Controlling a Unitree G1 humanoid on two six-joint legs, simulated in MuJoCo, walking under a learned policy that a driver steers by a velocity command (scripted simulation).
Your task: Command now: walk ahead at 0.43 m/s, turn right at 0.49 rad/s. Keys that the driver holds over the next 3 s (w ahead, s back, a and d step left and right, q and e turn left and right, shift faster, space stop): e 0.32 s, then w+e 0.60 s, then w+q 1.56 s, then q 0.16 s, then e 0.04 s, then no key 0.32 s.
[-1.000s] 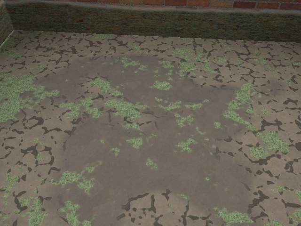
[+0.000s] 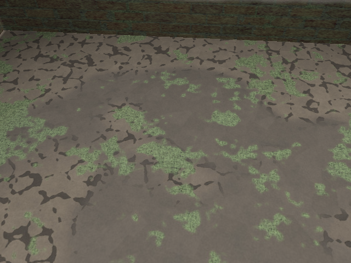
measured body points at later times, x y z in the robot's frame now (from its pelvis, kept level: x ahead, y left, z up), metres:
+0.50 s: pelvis +0.23 +0.02 -0.12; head +0.24 +0.03 +0.33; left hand +0.42 +0.25 -0.24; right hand +0.36 -0.27 -0.19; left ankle +0.32 +0.12 -0.84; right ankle +0.21 -0.11 -0.83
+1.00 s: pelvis +0.39 -0.09 -0.12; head +0.43 -0.10 +0.33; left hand +0.72 -0.04 -0.20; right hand +0.22 -0.31 -0.24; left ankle +0.32 +0.12 -0.84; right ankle +0.41 -0.23 -0.83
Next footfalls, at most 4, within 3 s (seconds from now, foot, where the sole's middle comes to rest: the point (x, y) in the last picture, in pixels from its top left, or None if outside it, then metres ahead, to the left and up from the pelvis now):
0.10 right None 0.25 -0.12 -0.87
0.48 left None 0.35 0.10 -0.87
1.02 right None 0.44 -0.26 -0.87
1.52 left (223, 199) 0.84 -0.24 -0.87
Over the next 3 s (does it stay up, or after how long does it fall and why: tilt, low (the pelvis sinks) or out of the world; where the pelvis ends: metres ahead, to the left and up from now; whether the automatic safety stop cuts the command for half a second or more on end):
stays up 1.32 -0.30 -0.11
